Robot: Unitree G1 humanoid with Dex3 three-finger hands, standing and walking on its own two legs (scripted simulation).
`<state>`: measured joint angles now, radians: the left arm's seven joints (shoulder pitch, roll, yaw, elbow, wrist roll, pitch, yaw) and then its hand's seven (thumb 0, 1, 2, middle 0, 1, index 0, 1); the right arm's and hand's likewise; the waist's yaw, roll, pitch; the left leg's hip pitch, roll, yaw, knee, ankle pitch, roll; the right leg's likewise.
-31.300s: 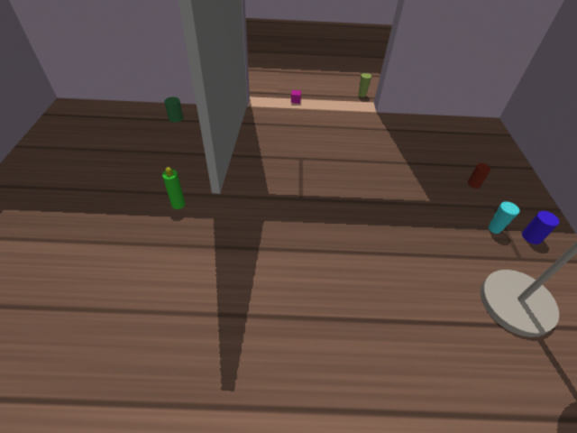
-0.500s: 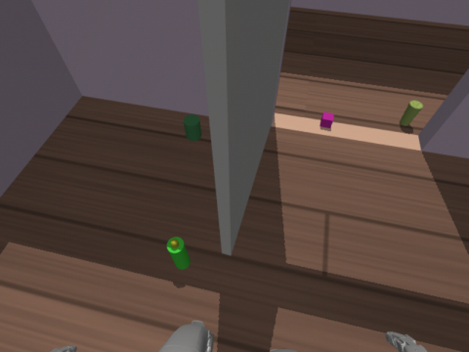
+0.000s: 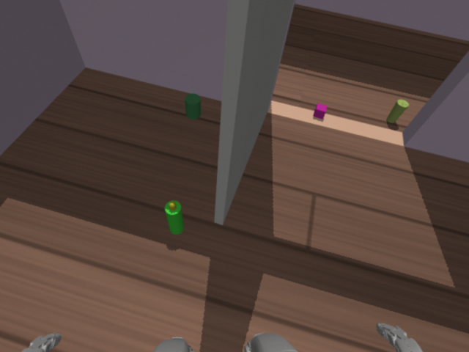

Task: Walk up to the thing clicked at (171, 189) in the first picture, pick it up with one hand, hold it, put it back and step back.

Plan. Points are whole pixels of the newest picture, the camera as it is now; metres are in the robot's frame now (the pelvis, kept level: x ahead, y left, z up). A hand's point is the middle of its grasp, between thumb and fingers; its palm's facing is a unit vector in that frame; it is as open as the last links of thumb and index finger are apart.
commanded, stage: step back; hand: left
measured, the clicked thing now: (174, 216) +0.65 +0.20 -0.65
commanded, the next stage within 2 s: stand in 2.00 s
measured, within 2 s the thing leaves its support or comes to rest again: neither
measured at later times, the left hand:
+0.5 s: hand out of the picture -0.04 +0.25 -0.15, palm faces +0.04 -0.91 -0.41, open 7.4 cm
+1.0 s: hand out of the picture -0.27 +0.21 -0.13, palm faces +0.05 -0.89 -0.45, open 7.4 cm
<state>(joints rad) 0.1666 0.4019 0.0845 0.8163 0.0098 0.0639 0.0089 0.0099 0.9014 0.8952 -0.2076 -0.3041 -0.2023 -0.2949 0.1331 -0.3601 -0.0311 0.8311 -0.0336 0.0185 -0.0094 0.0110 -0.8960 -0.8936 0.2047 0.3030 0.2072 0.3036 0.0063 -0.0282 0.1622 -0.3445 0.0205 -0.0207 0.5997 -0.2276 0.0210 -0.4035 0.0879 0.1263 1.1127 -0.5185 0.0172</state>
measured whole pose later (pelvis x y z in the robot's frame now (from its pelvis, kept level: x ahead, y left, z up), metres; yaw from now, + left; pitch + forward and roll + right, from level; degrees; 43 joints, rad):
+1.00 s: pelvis -0.33 -0.07 +0.00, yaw +3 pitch -2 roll +1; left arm 0.20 0.36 0.06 0.86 0.05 0.02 0.01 0.01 0.90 0.89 -0.21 -0.30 -0.21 -0.30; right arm 0.19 -0.42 -0.05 0.90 -0.02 0.07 -0.01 0.01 -0.90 -0.89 0.20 0.30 0.20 0.30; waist 0.03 0.04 0.12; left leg -0.42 -0.08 -0.13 1.06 -0.49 -0.03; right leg -0.33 -0.02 -0.02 0.66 -0.29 -0.03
